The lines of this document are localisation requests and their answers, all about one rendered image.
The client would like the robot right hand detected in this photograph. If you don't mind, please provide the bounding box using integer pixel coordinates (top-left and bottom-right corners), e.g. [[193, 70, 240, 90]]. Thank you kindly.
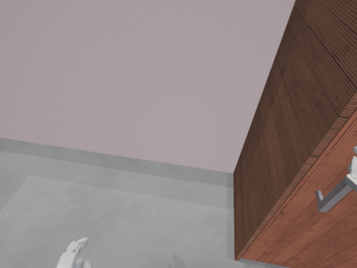
[[345, 146, 357, 192]]

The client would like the wardrobe door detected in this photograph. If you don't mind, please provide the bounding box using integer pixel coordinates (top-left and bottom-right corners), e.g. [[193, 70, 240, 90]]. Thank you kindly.
[[241, 107, 357, 268]]

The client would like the robot left hand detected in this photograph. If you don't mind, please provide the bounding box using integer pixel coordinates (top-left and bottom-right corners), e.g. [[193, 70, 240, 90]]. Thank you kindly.
[[55, 237, 90, 268]]

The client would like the handle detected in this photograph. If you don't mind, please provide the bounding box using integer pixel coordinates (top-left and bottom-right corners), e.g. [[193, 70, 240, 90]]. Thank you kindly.
[[315, 173, 352, 212]]

